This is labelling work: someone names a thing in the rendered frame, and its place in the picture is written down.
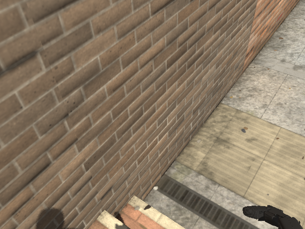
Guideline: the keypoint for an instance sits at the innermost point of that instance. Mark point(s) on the robot right hand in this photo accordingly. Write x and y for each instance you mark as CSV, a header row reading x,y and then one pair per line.
x,y
273,216

